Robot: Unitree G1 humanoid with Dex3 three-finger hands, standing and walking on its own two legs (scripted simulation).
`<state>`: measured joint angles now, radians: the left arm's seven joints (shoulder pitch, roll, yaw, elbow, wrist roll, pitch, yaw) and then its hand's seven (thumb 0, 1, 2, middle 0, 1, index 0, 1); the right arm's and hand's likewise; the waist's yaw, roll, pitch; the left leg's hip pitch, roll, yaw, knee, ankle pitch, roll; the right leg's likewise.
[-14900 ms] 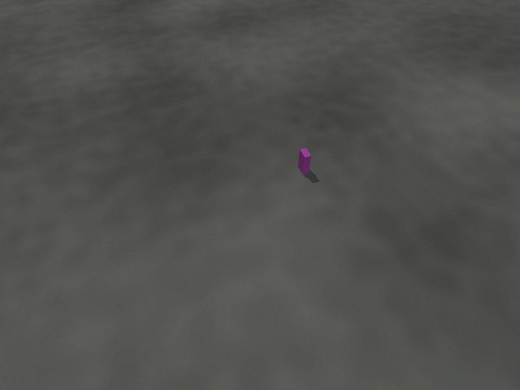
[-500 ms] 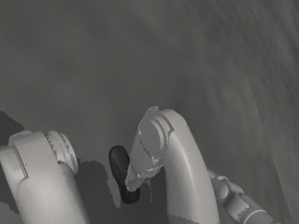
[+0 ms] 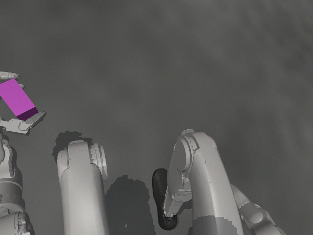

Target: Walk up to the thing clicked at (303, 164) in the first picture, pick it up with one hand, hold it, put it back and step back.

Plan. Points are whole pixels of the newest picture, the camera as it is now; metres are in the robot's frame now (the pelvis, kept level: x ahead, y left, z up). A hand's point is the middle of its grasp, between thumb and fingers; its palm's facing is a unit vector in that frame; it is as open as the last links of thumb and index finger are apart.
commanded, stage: settle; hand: left
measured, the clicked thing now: (22, 106) +0.41 +0.30 -0.11
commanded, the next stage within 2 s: hold in 0.20 s
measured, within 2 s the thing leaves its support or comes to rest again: neither
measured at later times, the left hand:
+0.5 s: hand (8, 83) +0.41 +0.29 +0.00, palm faces +0.34 -0.94 -0.06, open 10.6 cm
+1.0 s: hand out of the picture +0.38 +0.27 +0.17, palm faces +0.34 -0.94 -0.05, open 10.7 cm
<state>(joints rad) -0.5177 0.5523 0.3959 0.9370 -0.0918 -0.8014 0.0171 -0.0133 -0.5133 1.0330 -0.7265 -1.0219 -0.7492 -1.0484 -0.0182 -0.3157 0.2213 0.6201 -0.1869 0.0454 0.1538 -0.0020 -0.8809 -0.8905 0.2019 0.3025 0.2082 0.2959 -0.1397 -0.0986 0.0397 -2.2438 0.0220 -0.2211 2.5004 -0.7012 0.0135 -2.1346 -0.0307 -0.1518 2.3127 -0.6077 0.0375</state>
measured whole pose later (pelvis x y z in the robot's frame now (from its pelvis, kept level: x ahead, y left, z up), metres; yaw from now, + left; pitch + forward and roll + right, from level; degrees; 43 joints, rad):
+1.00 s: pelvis +0.03 -0.01 +0.16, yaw +8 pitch +32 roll -4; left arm -0.26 0.28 0.29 0.33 -0.18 -0.36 -0.05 -0.02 -0.61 1.13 -0.74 -1.08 -0.77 -1.10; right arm 0.09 -0.26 -0.02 0.57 0.03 0.02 0.00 0.00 -0.92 -0.90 0.20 0.30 0.21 0.29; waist -0.03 0.02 -0.18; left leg -1.81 0.04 -0.06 1.95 -0.70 0.00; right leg -1.79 -0.05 -0.05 1.89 -0.65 0.02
